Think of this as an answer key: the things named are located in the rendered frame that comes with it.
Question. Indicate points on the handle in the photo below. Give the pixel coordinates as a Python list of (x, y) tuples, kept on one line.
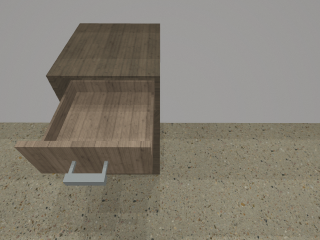
[(85, 179)]

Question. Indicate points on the cabinet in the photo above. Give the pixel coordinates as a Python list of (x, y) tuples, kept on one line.
[(113, 52)]

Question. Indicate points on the drawer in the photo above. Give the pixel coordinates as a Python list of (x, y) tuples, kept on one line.
[(98, 121)]

